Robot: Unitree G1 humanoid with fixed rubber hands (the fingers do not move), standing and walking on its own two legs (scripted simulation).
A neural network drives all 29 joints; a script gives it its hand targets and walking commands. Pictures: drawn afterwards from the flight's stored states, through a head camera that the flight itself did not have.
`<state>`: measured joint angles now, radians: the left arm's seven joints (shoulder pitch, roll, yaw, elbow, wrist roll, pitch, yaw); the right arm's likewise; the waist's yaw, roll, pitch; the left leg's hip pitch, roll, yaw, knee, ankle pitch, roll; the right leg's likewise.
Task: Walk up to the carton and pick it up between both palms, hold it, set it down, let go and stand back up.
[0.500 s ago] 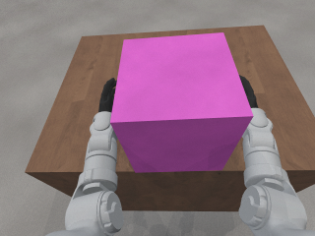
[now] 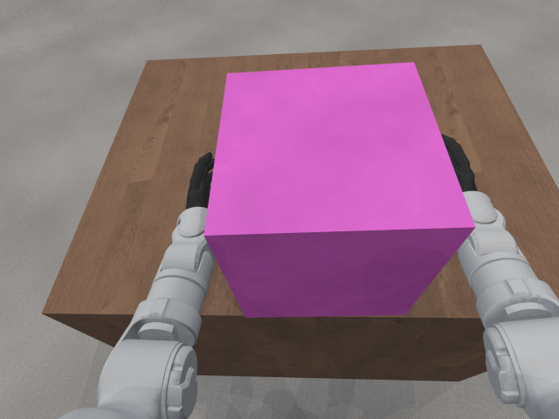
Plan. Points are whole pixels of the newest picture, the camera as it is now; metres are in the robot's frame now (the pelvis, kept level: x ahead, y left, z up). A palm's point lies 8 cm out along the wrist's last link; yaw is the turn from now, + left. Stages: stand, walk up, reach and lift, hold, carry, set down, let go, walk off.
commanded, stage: set down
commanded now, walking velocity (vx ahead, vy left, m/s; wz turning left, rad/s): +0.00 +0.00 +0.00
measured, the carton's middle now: (321, 202) +0.41 -0.03 +0.04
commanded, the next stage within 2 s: none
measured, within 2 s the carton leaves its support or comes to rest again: neither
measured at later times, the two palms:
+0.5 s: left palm (168, 174) +0.39 +0.16 +0.15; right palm (522, 161) +0.39 -0.26 +0.15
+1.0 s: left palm (131, 135) +0.38 +0.18 +0.22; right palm (552, 99) +0.40 -0.25 +0.23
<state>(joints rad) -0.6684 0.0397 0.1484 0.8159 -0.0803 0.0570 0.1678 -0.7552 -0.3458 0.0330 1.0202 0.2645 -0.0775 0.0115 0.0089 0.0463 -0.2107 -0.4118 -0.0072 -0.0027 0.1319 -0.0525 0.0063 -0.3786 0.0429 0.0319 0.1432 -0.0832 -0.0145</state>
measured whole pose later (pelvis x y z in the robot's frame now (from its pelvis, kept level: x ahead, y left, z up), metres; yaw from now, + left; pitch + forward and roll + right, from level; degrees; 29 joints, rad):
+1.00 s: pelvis -0.06 -0.02 -0.01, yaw +1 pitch +12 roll +0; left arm -1.04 0.34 0.10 0.54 -0.31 0.79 0.24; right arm -1.17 -0.52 0.01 0.91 0.36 0.53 0.01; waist -0.01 0.01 -0.15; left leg -0.44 0.00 -0.07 0.28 -0.06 -0.02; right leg -0.41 0.06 0.00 0.30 -0.11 -0.04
